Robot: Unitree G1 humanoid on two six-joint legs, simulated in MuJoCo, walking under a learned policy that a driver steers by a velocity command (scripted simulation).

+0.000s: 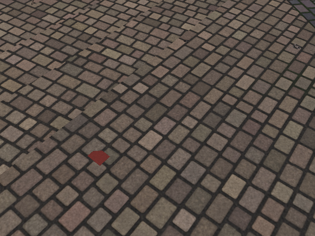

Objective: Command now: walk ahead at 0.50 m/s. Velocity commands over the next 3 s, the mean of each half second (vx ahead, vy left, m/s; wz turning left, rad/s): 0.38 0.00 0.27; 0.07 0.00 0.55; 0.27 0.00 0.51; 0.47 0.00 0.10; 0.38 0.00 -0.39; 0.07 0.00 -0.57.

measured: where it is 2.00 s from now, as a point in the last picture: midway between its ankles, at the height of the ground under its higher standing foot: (103, 235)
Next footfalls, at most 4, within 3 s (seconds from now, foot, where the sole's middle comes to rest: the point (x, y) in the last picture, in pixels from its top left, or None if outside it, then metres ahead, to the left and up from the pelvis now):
0.28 right None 0.33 -0.12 -0.78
0.78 left None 0.30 0.10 -0.78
1.26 right None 0.37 -0.08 -0.78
1.70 left None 0.40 0.27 -0.78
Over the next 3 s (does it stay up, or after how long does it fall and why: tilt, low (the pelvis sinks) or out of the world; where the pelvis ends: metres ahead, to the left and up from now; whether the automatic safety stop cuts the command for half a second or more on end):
stays up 0.73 0.47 0.00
